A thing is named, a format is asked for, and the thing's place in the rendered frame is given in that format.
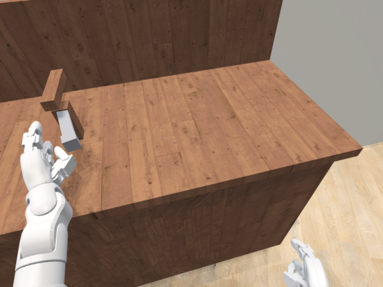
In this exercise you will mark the tap lever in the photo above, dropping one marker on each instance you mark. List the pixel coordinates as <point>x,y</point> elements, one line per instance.
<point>69,138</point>

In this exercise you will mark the left robot forearm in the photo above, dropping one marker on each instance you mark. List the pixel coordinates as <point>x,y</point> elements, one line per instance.
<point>43,244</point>

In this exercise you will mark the right robot hand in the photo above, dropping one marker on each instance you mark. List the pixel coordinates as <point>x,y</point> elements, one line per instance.
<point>311,271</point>

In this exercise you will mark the left robot hand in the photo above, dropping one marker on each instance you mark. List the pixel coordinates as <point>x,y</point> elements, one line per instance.
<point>37,162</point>

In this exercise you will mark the counter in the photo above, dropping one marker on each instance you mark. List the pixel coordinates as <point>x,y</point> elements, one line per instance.
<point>195,147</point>

